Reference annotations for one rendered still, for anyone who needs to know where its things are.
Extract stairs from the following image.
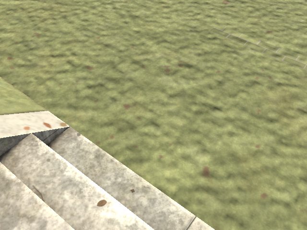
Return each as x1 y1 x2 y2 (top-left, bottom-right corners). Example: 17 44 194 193
0 127 215 230

